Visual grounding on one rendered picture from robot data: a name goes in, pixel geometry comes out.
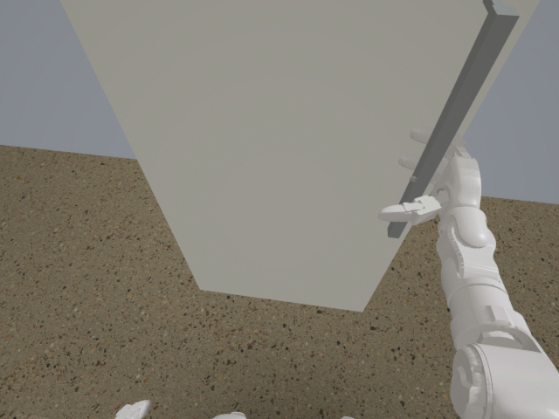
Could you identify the robot right forearm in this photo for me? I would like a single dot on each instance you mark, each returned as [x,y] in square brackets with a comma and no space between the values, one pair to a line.
[478,301]

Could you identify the left robot hand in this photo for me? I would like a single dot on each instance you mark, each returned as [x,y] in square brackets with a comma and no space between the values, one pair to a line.
[135,411]

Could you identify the handle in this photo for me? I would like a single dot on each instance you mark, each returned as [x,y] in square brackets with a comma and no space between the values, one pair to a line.
[493,35]

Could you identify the fridge door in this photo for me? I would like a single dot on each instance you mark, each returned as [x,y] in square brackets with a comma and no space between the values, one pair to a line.
[270,130]

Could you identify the right robot hand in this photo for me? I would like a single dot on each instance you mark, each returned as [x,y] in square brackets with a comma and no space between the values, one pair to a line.
[460,180]

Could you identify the right robot upper arm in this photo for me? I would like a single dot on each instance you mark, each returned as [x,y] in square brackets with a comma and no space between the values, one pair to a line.
[490,382]

